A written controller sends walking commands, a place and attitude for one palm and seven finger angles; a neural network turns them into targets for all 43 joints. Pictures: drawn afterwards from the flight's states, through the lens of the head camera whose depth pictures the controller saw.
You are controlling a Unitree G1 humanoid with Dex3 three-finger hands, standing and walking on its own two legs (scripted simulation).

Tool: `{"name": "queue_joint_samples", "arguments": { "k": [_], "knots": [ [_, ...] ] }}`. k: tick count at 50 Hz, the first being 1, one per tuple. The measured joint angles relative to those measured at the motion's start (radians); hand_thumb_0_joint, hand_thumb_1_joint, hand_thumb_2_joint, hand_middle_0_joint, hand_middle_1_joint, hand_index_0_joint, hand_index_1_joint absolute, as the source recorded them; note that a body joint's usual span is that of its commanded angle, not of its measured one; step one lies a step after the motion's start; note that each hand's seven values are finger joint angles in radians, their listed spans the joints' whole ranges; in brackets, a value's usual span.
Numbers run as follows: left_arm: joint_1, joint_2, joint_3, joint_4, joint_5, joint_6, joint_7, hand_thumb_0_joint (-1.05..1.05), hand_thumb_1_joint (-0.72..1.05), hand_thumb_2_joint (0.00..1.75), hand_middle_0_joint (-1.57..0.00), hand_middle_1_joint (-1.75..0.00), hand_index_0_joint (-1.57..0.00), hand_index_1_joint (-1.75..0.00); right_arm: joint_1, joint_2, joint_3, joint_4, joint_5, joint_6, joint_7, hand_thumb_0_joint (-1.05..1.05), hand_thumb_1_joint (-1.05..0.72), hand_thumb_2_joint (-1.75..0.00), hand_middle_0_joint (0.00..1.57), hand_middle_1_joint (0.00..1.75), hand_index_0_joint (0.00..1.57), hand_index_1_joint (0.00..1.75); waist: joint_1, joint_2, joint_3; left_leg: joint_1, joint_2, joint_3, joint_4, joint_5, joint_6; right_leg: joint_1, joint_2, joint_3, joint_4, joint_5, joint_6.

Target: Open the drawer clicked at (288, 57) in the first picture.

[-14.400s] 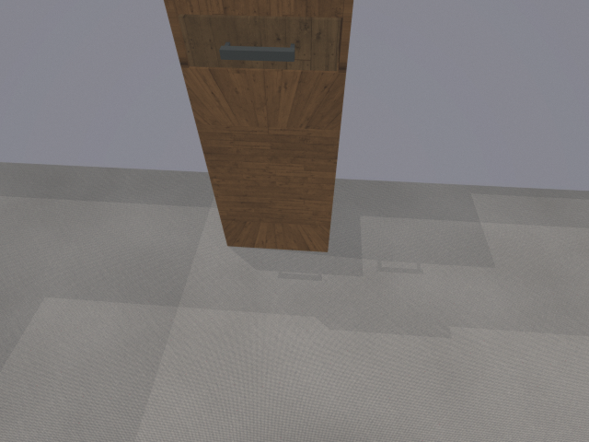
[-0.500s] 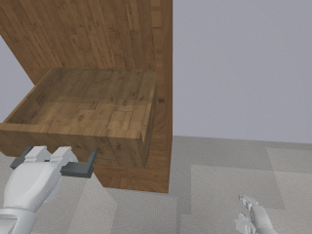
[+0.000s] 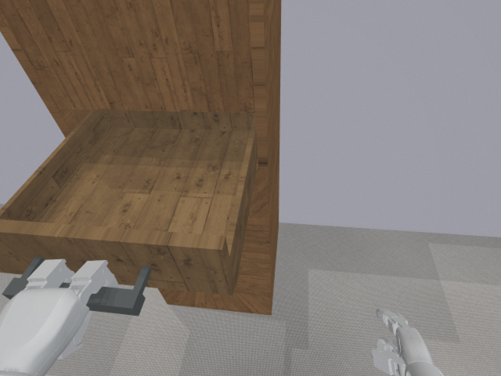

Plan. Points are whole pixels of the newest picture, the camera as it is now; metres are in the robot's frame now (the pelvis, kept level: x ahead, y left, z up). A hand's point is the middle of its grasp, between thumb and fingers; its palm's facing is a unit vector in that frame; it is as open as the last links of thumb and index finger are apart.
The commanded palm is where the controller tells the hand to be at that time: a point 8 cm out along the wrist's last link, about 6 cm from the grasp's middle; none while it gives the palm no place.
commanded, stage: pull the drawer open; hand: left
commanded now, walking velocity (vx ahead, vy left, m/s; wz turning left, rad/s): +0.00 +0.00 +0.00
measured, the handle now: (82, 281) +0.20 +0.26 +0.11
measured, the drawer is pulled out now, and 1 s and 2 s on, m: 0.29 0.30 0.30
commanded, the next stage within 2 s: open the thumb to release the handle in 0.24 s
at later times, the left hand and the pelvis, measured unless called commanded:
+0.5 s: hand (63, 331) +0.14 +0.26 +0.09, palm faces +0.09 -0.09 -0.99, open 6.2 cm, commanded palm +0.12 +0.25 +0.15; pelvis -0.01 +0.00 +0.00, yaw +2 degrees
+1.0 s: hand (68, 333) +0.14 +0.26 +0.09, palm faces +0.05 -0.12 -0.99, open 13.3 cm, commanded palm +0.12 +0.25 +0.14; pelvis -0.03 +0.00 +0.00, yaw +3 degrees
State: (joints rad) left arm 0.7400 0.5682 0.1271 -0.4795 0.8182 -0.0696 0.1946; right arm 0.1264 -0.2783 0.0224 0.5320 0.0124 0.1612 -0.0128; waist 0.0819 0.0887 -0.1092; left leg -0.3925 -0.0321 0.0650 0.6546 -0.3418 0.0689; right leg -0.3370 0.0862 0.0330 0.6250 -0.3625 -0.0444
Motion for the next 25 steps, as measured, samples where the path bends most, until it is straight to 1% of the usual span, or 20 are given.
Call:
{"name": "queue_joint_samples", "arguments": {
  "k": [7,17,19,22,25],
  "knots": [
    [0.041,0.003,0.004,-0.017,-0.001,-0.007,0.018,0.03,0.68,0.79,-0.28,-1.32,-0.39,-1.3,0.002,-0.007,-0.008,-0.002,0.001,0.002,0.004,0.01,-0.91,-0.9,0.2,0.3,0.2,0.3,0.003,0.004,0.0,-0.006,0.003,0.0,0.012,-0.001,0.0,-0.004,0.002,-0.001,0.007,0.001,0.001],
    [0.061,0.005,0.004,-0.021,-0.007,0.008,0.029,0.03,0.69,0.78,-0.27,-1.31,-0.39,-1.29,-0.003,0.002,0.0,-0.01,0.006,0.004,0.011,0.01,-0.91,-0.9,0.2,0.3,0.2,0.3,-0.011,0.005,-0.008,-0.007,0.008,0.009,0.016,-0.003,0.001,-0.008,0.007,0.008,0.011,0.004,0.002],
    [0.021,0.002,-0.007,-0.007,0.006,0.008,0.029,0.02,0.68,0.79,-0.28,-1.32,-0.39,-1.3,0.001,-0.001,-0.009,-0.007,-0.003,-0.007,0.008,0.01,-0.9,-0.9,0.2,0.3,0.2,0.3,-0.013,0.008,0.003,-0.012,0.001,-0.002,0.023,-0.002,0.003,-0.008,0.001,-0.004,0.018,0.0,0.003],
    [-0.06,-0.021,-0.012,0.038,0.02,0.001,0.03,0.01,0.66,0.79,-0.32,-1.32,-0.39,-1.31,0.007,-0.003,-0.021,0.011,-0.009,-0.024,-0.001,0.01,-0.91,-0.9,0.2,0.3,0.2,0.3,0.002,0.01,0.014,-0.02,-0.007,-0.014,0.036,-0.001,0.006,-0.012,-0.007,-0.019,0.031,-0.007,0.003],
    [-0.128,-0.051,-0.019,0.071,0.031,0.022,0.018,0.0,0.61,0.78,-0.35,-1.32,-0.39,-1.31,0.013,0.001,-0.022,0.032,-0.012,-0.029,-0.007,0.01,-0.91,-0.9,0.2,0.3,0.2,0.3,0.013,0.01,0.016,-0.017,-0.015,-0.024,0.036,0.002,0.007,-0.007,-0.014,-0.029,0.035,-0.01,0.004]
  ]
}}
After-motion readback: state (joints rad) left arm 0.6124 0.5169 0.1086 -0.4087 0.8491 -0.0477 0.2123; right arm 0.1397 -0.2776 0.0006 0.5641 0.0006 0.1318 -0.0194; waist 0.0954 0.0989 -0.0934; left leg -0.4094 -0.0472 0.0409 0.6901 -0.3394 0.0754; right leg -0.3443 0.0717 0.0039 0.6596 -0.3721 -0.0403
